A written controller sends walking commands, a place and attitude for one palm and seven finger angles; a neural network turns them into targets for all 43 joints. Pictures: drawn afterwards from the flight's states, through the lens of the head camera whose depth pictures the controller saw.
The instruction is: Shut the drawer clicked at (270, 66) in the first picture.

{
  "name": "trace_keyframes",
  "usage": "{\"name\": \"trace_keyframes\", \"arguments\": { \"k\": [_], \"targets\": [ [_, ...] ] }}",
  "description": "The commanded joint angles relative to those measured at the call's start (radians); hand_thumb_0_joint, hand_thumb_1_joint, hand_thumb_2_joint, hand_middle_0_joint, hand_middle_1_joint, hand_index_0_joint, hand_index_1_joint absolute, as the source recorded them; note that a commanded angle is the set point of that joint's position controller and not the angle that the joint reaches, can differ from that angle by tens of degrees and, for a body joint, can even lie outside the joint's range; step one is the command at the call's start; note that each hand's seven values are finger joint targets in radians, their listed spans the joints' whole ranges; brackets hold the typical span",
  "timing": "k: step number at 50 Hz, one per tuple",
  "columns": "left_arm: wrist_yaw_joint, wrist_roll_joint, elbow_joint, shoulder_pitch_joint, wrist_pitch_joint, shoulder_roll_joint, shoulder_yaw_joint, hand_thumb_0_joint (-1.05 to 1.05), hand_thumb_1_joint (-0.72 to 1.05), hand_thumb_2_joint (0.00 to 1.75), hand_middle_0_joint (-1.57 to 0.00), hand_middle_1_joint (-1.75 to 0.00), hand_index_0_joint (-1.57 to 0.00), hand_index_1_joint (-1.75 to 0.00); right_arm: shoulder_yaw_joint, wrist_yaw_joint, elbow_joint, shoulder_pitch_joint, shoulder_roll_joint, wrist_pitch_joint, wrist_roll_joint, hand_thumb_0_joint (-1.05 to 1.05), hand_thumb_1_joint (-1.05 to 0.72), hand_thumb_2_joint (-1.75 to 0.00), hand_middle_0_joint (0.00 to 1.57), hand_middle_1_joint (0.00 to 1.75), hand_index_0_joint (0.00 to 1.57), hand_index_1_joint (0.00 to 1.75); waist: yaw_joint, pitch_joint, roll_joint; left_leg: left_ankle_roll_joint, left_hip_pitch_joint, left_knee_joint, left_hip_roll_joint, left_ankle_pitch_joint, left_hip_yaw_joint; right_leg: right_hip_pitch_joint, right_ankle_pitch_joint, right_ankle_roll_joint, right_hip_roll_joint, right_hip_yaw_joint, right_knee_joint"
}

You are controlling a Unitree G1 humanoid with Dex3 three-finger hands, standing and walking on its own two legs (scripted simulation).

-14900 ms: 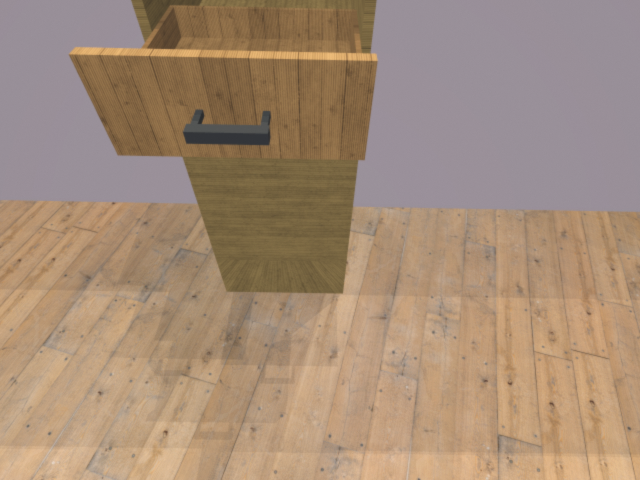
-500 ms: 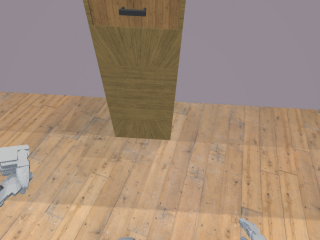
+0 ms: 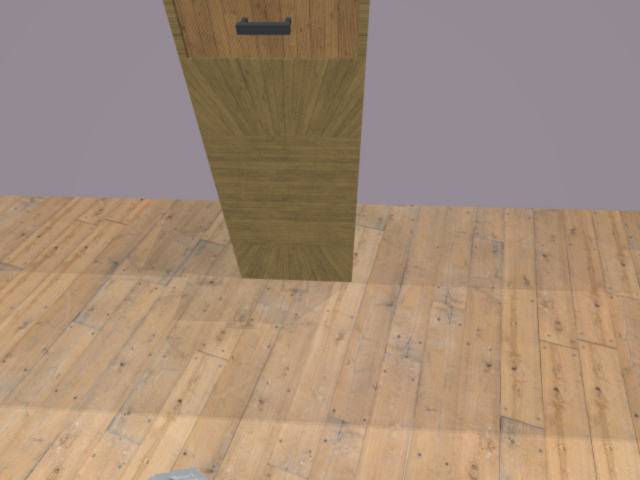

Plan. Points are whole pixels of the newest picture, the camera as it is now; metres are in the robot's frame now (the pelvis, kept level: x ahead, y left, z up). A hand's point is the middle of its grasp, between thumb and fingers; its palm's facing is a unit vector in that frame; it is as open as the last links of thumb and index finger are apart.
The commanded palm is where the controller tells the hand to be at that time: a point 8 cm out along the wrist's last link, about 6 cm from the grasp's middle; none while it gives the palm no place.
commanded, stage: let the arm hang, fingers relaxed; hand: left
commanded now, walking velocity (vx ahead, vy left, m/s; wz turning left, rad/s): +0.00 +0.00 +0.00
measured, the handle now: (264, 25) +0.93 +0.14 +0.19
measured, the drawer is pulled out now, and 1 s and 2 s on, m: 0.00 0.00 0.00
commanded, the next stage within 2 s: look to check the result in 0.84 s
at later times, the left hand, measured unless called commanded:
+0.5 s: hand out of the picture -0.01 +0.19 -0.15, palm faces +0.02 -0.98 -0.21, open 6.9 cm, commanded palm none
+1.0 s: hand out of the picture -0.01 +0.18 -0.16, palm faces +0.01 -0.98 -0.19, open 7.4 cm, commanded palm none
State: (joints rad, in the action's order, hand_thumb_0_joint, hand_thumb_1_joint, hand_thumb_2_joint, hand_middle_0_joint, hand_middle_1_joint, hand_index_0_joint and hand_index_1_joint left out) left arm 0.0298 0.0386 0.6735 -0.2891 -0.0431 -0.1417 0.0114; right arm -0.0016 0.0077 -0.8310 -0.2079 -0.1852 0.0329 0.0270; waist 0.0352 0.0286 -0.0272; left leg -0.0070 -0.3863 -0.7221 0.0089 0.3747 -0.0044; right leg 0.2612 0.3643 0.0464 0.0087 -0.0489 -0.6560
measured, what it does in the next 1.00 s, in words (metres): stands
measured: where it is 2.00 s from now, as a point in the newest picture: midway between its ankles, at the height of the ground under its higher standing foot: outside the picture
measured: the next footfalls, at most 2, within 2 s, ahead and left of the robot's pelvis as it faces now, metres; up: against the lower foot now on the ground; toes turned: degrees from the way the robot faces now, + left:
none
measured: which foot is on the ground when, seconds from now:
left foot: down 0.00-1.00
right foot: down 0.00-1.00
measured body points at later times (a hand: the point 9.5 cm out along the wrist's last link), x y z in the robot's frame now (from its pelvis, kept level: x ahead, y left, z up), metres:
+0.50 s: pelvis -0.01 +0.01 +0.02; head +0.00 +0.00 +0.47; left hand -0.01 +0.24 -0.14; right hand -0.01 -0.20 -0.15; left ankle +0.03 +0.12 -0.72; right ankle +0.00 -0.09 -0.72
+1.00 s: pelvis +0.00 +0.02 +0.02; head +0.01 +0.01 +0.47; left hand -0.01 +0.23 -0.14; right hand -0.04 -0.19 -0.15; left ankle +0.03 +0.12 -0.72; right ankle +0.00 -0.09 -0.72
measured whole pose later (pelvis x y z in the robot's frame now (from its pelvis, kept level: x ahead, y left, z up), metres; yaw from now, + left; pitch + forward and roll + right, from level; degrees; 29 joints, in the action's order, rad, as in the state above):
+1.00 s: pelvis +0.00 +0.02 +0.02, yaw -1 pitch -2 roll +0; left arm 0.04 0.01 1.17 -0.27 0.01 -0.12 0.02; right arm 0.02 -0.04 -1.14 -0.32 -0.12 0.01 0.02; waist 0.02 0.06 -0.02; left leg -0.02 -0.20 -0.42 0.00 0.18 -0.04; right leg 0.15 0.23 0.02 0.02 -0.02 -0.41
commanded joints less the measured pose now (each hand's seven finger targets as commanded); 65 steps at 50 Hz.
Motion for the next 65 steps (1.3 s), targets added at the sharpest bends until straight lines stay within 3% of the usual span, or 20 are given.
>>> {"name": "trace_keyframes", "arguments": {
  "k": [1, 3, 4, 5, 6, 8, 12, 17, 23, 28, 42, 65],
  "targets": [
    [-0.002, -0.017, 0.042, 0.037, 0.061, -0.202, 0.051, 0.00, 0.90, 0.90, -0.84, -0.99, -0.84, -0.99, 0.039, -0.013, 0.015, -0.024, -0.072, -0.018, -0.008, 0.00, -0.90, -0.90, 0.20, 0.30, 0.20, 0.30, -0.001, -0.008, 0.072, 0.005, 0.078, 0.086, 0.015, -0.099, 0.005, -0.036, -0.461, 0.096, -0.195, 0.214, 0.280],
    [0.009, -0.023, 0.090, -0.001, 0.063, -0.147, 0.059, 0.00, 0.90, 0.90, -0.76, -0.91, -0.76, -0.91, 0.039, -0.021, -0.026, -0.069, -0.066, -0.033, -0.001, 0.00, -0.90, -0.90, 0.20, 0.30, 0.20, 0.30, -0.010, -0.093, -0.063, -0.016, 0.219, 0.237, 0.071, -0.421, 0.062, -0.046, -0.447, 0.035, -0.127, 0.136, 0.194],
    [0.009, -0.028, 0.118, -0.018, 0.059, -0.136, 0.048, 0.00, 0.90, 0.90, -0.72, -0.86, -0.72, -0.86, 0.037, -0.029, -0.045, -0.067, -0.086, -0.039, 0.000, 0.00, -0.90, -0.90, 0.20, 0.30, 0.20, 0.30, -0.029, -0.120, -0.118, -0.039, 0.248, 0.235, 0.116, -0.505, 0.097, -0.053, -0.374, 0.011, -0.095, 0.109, 0.190],
    [0.011, -0.022, 0.143, -0.015, 0.054, -0.127, 0.045, 0.00, 0.90, 0.90, -0.68, -0.82, -0.68, -0.82, 0.043, -0.033, -0.055, -0.060, -0.090, -0.036, 0.000, 0.00, -0.90, -0.90, 0.20, 0.30, 0.20, 0.30, -0.034, -0.109, -0.083, -0.049, 0.229, 0.241, 0.135, -0.468, 0.105, -0.062, -0.294, 0.005, -0.082, 0.102, 0.219],
    [0.008, -0.026, 0.179, -0.009, 0.051, -0.137, 0.043, 0.00, 0.90, 0.90, -0.64, -0.78, -0.64, -0.78, 0.038, -0.037, -0.076, -0.057, -0.076, -0.034, -0.003, 0.00, -0.90, -0.90, 0.20, 0.30, 0.20, 0.30, -0.033, -0.104, -0.143, -0.047, 0.209, 0.264, 0.119, -0.425, 0.097, -0.088, -0.282, -0.001, -0.089, 0.089, 0.240],
    [0.003, -0.029, 0.234, -0.001, 0.048, -0.153, 0.037, 0.00, 0.90, 0.90, -0.56, -0.69, -0.56, -0.69, 0.031, -0.039, -0.101, -0.057, -0.074, -0.028, -0.007, 0.00, -0.90, -0.90, 0.20, 0.30, 0.20, 0.30, -0.032, -0.072, -0.125, -0.036, 0.181, 0.308, 0.108, -0.309, 0.092, -0.107, -0.234, 0.003, -0.087, 0.101, 0.274],
    [-0.001, -0.029, 0.321, 0.004, 0.049, -0.155, 0.027, 0.00, 0.90, 0.90, -0.40, -0.52, -0.40, -0.52, 0.032, -0.040, -0.147, -0.080, -0.084, -0.024, -0.009, 0.00, -0.90, -0.90, 0.20, 0.30, 0.20, 0.30, -0.027, -0.010, -0.018, -0.028, 0.185, 0.359, 0.098, -0.188, 0.085, -0.075, -0.148, 0.012, -0.094, 0.107, 0.336],
    [0.001, -0.029, 0.397, -0.011, 0.051, -0.142, 0.020, 0.00, 0.90, 0.90, -0.20, -0.30, -0.20, -0.30, 0.029, -0.041, -0.199, -0.111, -0.075, -0.024, -0.008, 0.00, -0.90, -0.90, 0.20, 0.30, 0.20, 0.30, -0.022, 0.035, 0.012, -0.026, 0.200, 0.387, 0.089, -0.138, 0.074, -0.035, -0.084, 0.014, -0.096, 0.117, 0.368],
    [0.006, -0.028, 0.445, -0.028, 0.052, -0.115, 0.017, 0.00, 0.90, 0.90, -0.20, -0.30, -0.20, -0.30, 0.027, -0.042, -0.242, -0.136, -0.052, -0.024, -0.007, 0.00, -0.90, -0.90, 0.20, 0.30, 0.20, 0.30, -0.022, 0.079, 0.034, -0.025, 0.186, 0.401, 0.085, -0.117, 0.068, -0.009, -0.058, 0.009, -0.093, 0.118, 0.370],
    [0.010, -0.027, 0.459, -0.036, 0.050, -0.097, 0.020, 0.00, 0.90, 0.90, -0.20, -0.30, -0.20, -0.30, 0.027, -0.044, -0.264, -0.155, -0.035, -0.025, -0.006, 0.00, -0.90, -0.90, 0.20, 0.30, 0.20, 0.30, -0.021, 0.100, 0.010, -0.027, 0.170, 0.413, 0.086, -0.097, 0.070, 0.004, -0.050, 0.007, -0.089, 0.119, 0.360],
    [0.013, -0.028, 0.468, -0.045, 0.056, -0.078, 0.026, 0.00, 0.90, 0.90, -0.20, -0.30, -0.20, -0.30, 0.032, -0.050, -0.283, -0.184, -0.010, -0.033, -0.008, 0.00, -0.90, -0.90, 0.20, 0.30, 0.20, 0.30, -0.023, 0.072, 0.005, -0.028, 0.177, 0.408, 0.090, -0.132, 0.068, -0.023, -0.110, 0.007, -0.089, 0.112, 0.339],
    [0.011, -0.025, 0.464, -0.013, 0.068, -0.120, 0.031, 0.00, 0.90, 0.90, -0.20, -0.30, -0.20, -0.30, 0.042, -0.050, -0.272, -0.115, -0.069, -0.039, -0.011, 0.00, -0.90, -0.90, 0.20, 0.30, 0.20, 0.30, -0.019, 0.050, 0.023, -0.027, 0.241, 0.389, 0.099, -0.236, 0.058, -0.035, -0.193, 0.006, -0.097, 0.126, 0.353]
  ]
}}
